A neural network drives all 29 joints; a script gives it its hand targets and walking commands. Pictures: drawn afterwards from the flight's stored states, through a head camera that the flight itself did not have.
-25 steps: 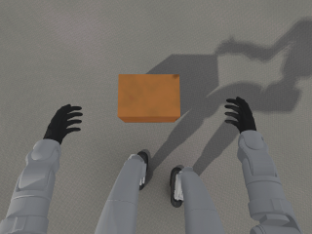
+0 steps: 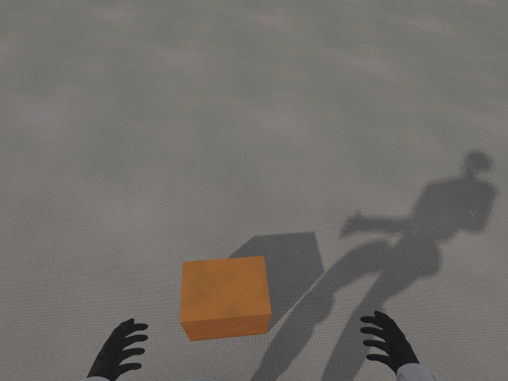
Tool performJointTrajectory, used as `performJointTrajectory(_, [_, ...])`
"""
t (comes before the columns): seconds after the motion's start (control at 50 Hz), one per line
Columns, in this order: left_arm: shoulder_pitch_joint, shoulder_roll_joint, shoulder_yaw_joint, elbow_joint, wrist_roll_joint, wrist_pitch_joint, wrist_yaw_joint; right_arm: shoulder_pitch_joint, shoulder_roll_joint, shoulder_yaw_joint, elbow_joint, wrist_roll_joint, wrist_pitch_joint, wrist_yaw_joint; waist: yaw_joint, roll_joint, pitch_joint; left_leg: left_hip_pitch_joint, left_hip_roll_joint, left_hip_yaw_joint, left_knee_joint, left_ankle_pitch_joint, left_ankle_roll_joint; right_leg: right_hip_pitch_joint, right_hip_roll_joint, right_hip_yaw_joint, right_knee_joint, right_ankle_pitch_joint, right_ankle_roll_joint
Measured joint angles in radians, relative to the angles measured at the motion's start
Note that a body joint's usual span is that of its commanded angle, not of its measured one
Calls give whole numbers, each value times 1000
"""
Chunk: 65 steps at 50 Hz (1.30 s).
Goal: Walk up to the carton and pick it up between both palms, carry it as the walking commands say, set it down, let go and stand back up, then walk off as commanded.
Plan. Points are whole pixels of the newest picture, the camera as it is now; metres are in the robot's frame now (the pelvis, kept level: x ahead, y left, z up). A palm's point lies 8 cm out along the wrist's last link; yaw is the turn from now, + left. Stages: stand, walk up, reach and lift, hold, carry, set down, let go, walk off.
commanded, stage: let go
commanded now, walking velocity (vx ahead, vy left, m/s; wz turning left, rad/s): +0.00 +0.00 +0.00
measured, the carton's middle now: (226, 299) +0.46 +0.09 -0.64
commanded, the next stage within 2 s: stand in 0.44 s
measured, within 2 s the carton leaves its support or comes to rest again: neither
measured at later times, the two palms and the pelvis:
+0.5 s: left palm (111, 360) +0.17 +0.22 -0.07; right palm (404, 349) +0.19 -0.24 -0.08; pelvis +0.04 -0.01 +0.00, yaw +1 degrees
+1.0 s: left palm out of the picture +0.09 +0.26 -0.10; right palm out of the picture +0.08 -0.30 -0.10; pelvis +0.03 -0.02 +0.01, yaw +0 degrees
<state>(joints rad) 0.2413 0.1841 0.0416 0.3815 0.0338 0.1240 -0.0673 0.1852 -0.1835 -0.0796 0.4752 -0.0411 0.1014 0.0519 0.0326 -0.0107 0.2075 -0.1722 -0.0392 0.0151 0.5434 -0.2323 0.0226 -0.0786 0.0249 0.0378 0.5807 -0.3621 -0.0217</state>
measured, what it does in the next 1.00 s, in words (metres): stands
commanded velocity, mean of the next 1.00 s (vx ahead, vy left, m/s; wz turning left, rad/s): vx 0.00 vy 0.00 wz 0.00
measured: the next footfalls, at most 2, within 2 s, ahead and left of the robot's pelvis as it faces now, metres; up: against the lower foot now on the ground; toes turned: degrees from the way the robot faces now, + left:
none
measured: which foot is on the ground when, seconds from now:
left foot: down 0.00-1.00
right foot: down 0.00-1.00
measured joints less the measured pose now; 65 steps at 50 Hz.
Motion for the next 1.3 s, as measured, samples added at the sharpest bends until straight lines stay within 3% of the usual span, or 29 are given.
performJointTrajectory(0.22, [-32, 5, 7, 19, 20, 36, -3, 27, -8, 34, -22, 24, 35, 14, -30, -11, -8, 85, 10, 2, -42, -6, -10, 86, 10, 6, -52, 4, -10])
performJointTrajectory(0.42, [-6, -14, -5, 18, 4, 92, 43, 37, -10, 57, 6, 33, 5, -21, -22, 3, -81, 49, 0, -18, -13, -34, -12, 63, 2, -15, -32, -28, -11])
performJointTrajectory(0.56, [55, 52, -24, 212, -5, -38, 70, 50, -36, 55, 214, 0, -60, -38, -13, 1, -261, -26, 17, -24, 20, -65, -16, 4, 20, -19, -38, -37, -21])
performJointTrajectory(0.68, [109, 101, 5, 324, 4, -94, 73, 105, -76, 21, 312, -7, -92, -50, -23, -4, -354, -25, 29, -27, 20, -79, -21, 19, 33, -20, -68, -33, -27])
performJointTrajectory(1.3, [113, 101, -3, 593, -2, -149, 64, 171, -86, 40, 549, 1, -129, -58, -45, 12, -307, -29, 52, -20, -60, 41, -16, 10, 51, -11, -153, 96, -22])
